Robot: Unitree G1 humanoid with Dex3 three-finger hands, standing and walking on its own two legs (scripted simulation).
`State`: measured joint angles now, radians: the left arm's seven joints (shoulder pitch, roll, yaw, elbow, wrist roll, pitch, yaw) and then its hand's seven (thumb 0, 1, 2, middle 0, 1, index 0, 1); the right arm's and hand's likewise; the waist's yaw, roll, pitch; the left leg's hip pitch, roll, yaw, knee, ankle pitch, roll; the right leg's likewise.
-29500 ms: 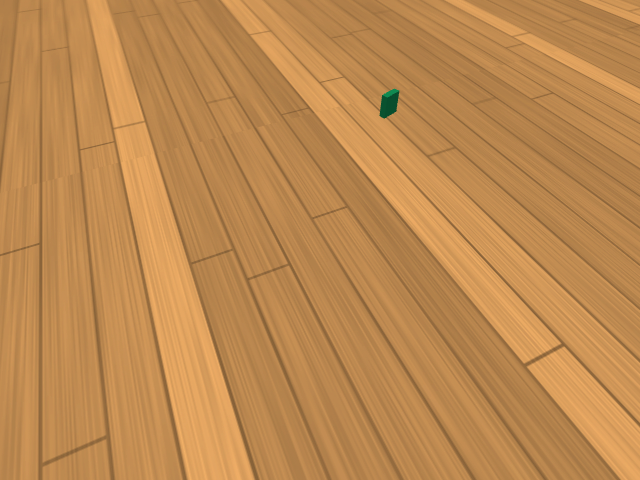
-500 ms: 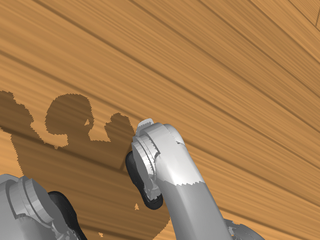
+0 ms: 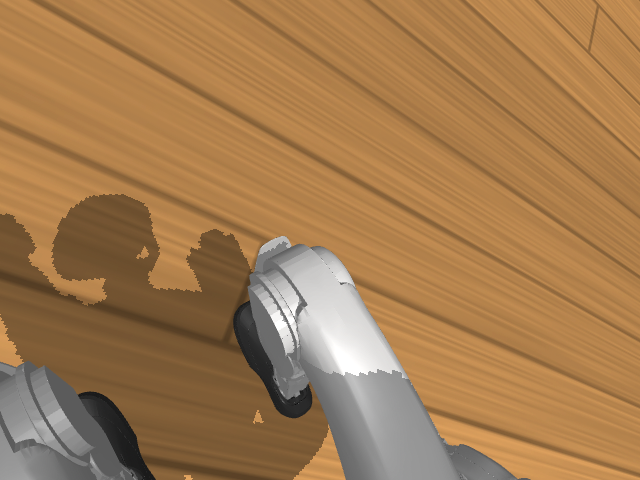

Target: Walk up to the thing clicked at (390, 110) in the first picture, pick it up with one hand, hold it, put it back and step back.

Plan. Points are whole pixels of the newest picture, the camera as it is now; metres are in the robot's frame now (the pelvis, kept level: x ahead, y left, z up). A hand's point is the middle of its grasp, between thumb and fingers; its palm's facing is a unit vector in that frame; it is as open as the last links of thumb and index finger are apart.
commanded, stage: open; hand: left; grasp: from the side
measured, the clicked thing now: out of the picture +0.47 +0.33 -0.26
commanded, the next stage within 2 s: withdraw in 0.82 s
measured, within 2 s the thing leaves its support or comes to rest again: neither
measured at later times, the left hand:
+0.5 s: hand out of the picture +0.48 +0.31 -0.23, palm faces -0.10 -0.42 -0.90, open 11.1 cm
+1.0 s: hand out of the picture +0.48 +0.31 -0.23, palm faces -0.09 -0.43 -0.90, open 12.5 cm
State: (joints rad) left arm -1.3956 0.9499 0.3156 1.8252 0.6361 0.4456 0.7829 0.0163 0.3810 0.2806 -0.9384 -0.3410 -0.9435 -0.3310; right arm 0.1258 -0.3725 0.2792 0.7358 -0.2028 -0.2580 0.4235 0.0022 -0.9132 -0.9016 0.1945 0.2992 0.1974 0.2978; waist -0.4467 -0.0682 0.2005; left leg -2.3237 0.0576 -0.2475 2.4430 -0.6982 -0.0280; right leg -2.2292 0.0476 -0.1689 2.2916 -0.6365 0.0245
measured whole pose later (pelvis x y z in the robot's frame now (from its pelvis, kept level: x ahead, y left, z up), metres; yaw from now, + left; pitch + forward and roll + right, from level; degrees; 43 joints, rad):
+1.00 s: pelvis +0.00 +0.00 +0.01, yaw -1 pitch +32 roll -13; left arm -1.39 0.98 0.29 1.78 0.61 0.44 0.77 0.00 -0.22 0.75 -0.33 -0.75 -0.33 -0.76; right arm 0.14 -0.38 0.31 0.72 -0.20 -0.28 0.42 0.00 -0.90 -0.90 0.20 0.30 0.20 0.30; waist -0.46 -0.09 0.23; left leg -2.31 0.06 -0.26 2.42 -0.70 -0.03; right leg -2.21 0.05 -0.18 2.26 -0.63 0.03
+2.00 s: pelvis -0.01 +0.00 +0.02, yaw +4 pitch +33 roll -10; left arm -1.01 0.74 -0.02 1.14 1.13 -0.10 0.06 0.00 -0.16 0.91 -0.28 -0.81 -0.28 -0.82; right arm 0.26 -0.32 0.12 0.63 -0.11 0.00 0.11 0.01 -0.89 -0.89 0.20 0.30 0.20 0.30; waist -0.26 0.00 0.07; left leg -2.31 0.03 -0.16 2.35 -0.64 0.00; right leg -2.21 0.01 -0.11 2.25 -0.63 0.03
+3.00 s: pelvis +0.06 +0.01 +0.34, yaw +13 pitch +17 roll -3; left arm 0.25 0.25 0.00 0.13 0.03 0.33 0.10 0.02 0.90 0.90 -0.21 -0.30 -0.21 -0.30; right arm 0.22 -0.22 0.02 0.57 0.04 -0.12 -0.13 0.01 -0.90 -0.90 0.20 0.30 0.20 0.30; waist -0.07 0.04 -0.18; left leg -1.02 0.04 -0.05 1.24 -0.53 -0.01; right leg -0.97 -0.01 -0.06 1.18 -0.52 0.01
